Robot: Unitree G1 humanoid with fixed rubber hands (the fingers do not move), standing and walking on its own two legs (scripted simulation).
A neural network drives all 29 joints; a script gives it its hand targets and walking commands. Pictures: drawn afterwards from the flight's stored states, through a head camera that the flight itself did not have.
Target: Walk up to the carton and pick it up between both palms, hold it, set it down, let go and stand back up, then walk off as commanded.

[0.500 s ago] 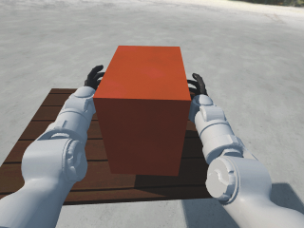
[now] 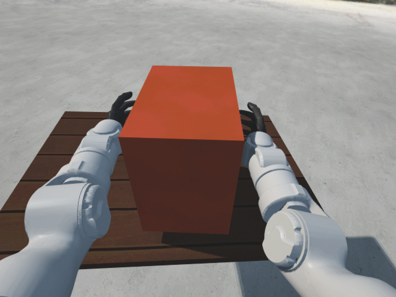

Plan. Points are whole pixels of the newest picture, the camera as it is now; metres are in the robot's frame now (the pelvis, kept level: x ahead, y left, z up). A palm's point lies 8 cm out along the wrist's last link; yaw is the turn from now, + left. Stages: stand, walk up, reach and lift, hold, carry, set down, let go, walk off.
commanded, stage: set down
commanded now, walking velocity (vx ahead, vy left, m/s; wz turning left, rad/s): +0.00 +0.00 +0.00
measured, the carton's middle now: (188, 146) +0.46 +0.03 +0.12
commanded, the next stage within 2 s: none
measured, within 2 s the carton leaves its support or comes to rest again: rests again in 1.10 s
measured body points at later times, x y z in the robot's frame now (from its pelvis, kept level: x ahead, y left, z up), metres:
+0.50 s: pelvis +0.01 +0.00 +0.00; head -0.02 +0.04 +0.45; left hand +0.45 +0.19 +0.16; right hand +0.43 -0.10 +0.16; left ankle +0.02 +0.12 -0.74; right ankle -0.04 -0.13 -0.74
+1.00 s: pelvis +0.01 +0.01 +0.00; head -0.01 +0.04 +0.45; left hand +0.45 +0.19 +0.15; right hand +0.43 -0.10 +0.15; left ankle +0.02 +0.12 -0.74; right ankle -0.04 -0.13 -0.74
